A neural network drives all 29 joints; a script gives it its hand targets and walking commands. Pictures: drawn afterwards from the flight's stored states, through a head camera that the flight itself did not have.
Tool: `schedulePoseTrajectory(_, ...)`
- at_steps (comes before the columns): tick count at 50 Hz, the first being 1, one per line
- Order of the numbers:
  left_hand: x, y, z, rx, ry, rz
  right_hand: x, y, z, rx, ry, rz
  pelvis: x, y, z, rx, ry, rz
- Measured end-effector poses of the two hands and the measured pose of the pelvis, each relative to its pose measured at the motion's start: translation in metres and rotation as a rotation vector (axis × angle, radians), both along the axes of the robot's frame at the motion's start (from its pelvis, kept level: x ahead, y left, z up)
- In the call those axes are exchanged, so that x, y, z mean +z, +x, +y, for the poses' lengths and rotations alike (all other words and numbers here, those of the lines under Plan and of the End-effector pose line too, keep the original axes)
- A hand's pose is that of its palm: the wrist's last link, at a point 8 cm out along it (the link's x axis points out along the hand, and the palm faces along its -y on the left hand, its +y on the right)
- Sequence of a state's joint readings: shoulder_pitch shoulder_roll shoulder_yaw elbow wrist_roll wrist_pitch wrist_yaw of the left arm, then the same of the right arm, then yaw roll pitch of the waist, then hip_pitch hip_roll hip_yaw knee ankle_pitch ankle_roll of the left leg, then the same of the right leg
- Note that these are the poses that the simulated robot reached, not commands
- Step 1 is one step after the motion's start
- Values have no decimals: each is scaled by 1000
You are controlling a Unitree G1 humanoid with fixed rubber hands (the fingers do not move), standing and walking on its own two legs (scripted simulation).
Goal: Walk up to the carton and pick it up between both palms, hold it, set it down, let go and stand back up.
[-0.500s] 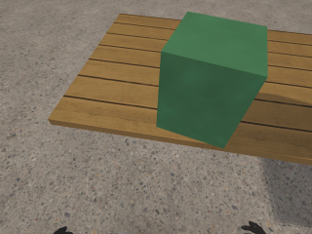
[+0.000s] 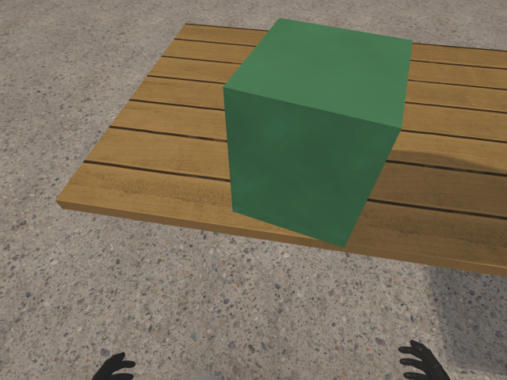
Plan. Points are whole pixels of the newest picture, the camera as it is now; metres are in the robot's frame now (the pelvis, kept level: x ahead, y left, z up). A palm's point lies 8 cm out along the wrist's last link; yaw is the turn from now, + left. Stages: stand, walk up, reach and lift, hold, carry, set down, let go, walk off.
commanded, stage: walk up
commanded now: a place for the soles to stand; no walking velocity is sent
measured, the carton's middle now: (312, 135) +0.45 -0.05 +0.15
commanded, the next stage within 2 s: reach and lift in 0.90 s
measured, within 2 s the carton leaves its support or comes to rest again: neither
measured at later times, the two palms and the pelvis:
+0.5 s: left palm out of the picture +0.06 +0.28 -0.10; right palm out of the picture +0.07 -0.26 -0.09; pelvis -0.01 +0.01 +0.01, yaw -1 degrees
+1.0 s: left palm out of the picture +0.12 +0.27 -0.10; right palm out of the picture +0.10 -0.26 -0.10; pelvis -0.02 +0.01 +0.00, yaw -4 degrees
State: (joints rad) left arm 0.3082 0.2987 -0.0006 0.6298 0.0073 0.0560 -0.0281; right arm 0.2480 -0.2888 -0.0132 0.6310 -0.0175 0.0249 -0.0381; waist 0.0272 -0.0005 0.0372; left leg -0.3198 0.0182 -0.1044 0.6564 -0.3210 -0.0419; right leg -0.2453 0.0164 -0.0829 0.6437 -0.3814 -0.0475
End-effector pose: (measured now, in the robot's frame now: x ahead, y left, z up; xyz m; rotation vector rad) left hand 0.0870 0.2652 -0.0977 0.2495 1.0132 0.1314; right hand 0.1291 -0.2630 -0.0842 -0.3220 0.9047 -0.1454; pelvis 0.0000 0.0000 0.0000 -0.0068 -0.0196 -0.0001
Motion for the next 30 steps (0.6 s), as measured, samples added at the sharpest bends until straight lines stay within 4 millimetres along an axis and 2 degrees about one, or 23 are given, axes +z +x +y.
schedulePoseTrajectory(7,5,8,3,-21,-6,-40,2,-15,2,-12,1,0,1,-8,3,-5,-5,-6)
schedulePoseTrajectory(18,0,-15,11,-25,-6,19,-1,-53,1,-42,-10,77,4,-14,9,-16,-6,0)
schedulePoseTrajectory(24,-3,-28,13,-6,-12,59,-2,-59,4,-53,-6,92,5,-13,12,-18,-6,-1)
schedulePoseTrajectory(30,-6,-28,16,-15,-9,78,-2,-58,9,-47,-5,93,5,-10,15,-27,-2,6)
